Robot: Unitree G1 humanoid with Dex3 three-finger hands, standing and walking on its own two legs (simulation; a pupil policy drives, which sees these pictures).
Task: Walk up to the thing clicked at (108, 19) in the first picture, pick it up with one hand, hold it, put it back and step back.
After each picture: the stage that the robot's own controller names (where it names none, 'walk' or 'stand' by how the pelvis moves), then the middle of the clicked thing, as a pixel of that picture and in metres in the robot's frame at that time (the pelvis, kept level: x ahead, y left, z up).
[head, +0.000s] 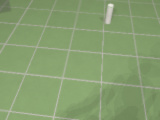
stand; (109, 14) +1.73 -0.35 -0.65
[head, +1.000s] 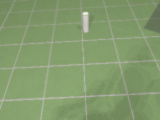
walk; (85, 22) +1.63 +0.06 -0.63
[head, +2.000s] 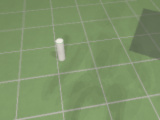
walk; (60, 50) +1.07 +0.26 -0.64
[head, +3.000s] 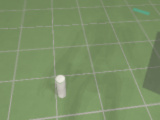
walk; (61, 87) +0.66 +0.17 -0.63
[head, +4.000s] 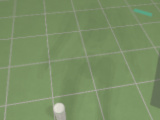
stand; (60, 114) +0.41 +0.14 -0.63
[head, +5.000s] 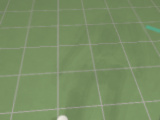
stand; out of the picture +0.38 +0.13 -0.65
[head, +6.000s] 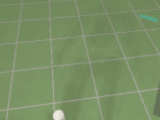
stand; out of the picture +0.38 +0.15 -0.65
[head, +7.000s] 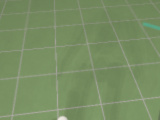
stand; out of the picture +0.38 +0.15 -0.66
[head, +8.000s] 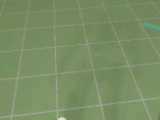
stand; out of the picture +0.37 +0.15 -0.66
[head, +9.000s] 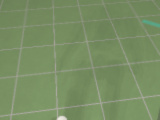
go down; out of the picture +0.37 +0.14 -0.66
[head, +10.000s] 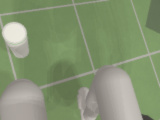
go down; (18, 43) +0.47 +0.16 -0.26
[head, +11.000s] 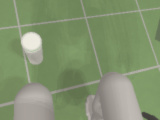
close in; (34, 51) +0.47 +0.13 -0.28
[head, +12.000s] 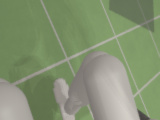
close in; out of the picture +0.47 +0.19 -0.18
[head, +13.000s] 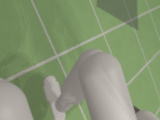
close; out of the picture +0.47 +0.20 -0.18
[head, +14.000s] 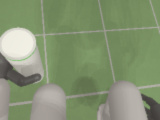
lift; (28, 62) +0.35 +0.18 -0.01
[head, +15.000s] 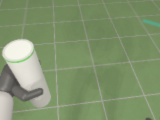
hold; (32, 79) +0.31 +0.16 +0.09
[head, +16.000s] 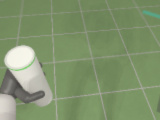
hold; (34, 81) +0.31 +0.16 +0.05
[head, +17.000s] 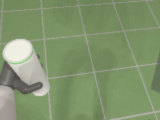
crouch; (31, 72) +0.35 +0.16 +0.00
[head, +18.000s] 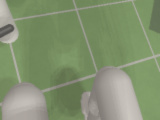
lower; out of the picture +0.51 +0.17 -0.04
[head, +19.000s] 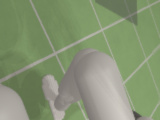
lower; out of the picture +0.48 +0.22 -0.18
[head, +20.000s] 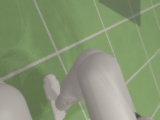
lower; out of the picture +0.47 +0.22 -0.19
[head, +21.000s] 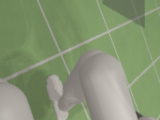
lower; out of the picture +0.47 +0.21 -0.17
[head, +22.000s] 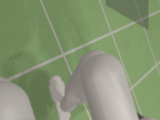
lower; out of the picture +0.47 +0.21 -0.17
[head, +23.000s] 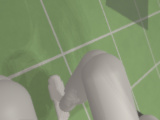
loosen; out of the picture +0.45 +0.19 -0.18
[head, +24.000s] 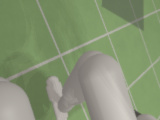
withdraw; out of the picture +0.45 +0.19 -0.19
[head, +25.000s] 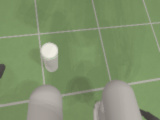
walk; (50, 59) +0.46 +0.12 -0.32
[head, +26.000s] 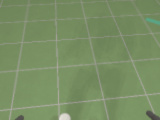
stand; out of the picture +0.37 +0.11 -0.60
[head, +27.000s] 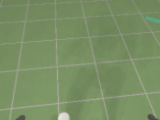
stand; out of the picture +0.38 +0.12 -0.60
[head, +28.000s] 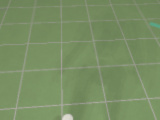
stand; out of the picture +0.38 +0.10 -0.63
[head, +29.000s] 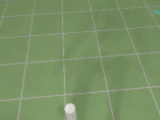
walk; (71, 114) +0.41 +0.10 -0.65
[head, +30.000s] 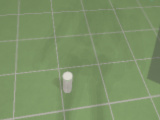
walk; (67, 83) +0.59 +0.07 -0.64
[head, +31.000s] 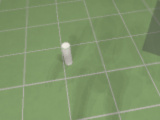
walk; (67, 54) +0.91 +0.19 -0.63
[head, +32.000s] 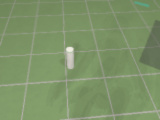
stand; (70, 58) +1.03 +0.12 -0.65
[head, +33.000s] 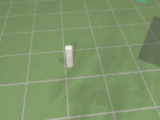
stand; (69, 56) +1.03 +0.13 -0.66
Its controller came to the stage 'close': yes
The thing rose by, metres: 0.70
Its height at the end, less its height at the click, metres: +0.00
